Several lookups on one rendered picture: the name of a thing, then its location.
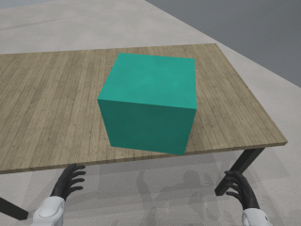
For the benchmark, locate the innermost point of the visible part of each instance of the robot right forearm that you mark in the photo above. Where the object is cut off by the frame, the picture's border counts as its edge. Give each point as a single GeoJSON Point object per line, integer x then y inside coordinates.
{"type": "Point", "coordinates": [255, 217]}

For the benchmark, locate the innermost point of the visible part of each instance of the robot left forearm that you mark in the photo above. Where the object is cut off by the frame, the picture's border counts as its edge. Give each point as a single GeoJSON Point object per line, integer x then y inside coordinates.
{"type": "Point", "coordinates": [50, 213]}

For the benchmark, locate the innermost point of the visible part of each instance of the carton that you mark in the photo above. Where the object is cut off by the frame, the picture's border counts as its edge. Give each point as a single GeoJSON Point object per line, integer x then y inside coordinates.
{"type": "Point", "coordinates": [149, 103]}

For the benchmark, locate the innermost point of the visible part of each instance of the table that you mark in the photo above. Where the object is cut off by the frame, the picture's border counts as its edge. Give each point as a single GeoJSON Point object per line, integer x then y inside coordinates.
{"type": "Point", "coordinates": [50, 116]}

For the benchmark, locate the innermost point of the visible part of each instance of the robot left hand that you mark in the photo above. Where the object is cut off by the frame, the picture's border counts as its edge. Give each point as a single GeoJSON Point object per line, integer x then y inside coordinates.
{"type": "Point", "coordinates": [63, 185]}

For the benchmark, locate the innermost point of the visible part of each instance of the robot right hand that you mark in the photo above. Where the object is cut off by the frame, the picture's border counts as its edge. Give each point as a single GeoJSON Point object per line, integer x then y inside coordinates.
{"type": "Point", "coordinates": [245, 193]}

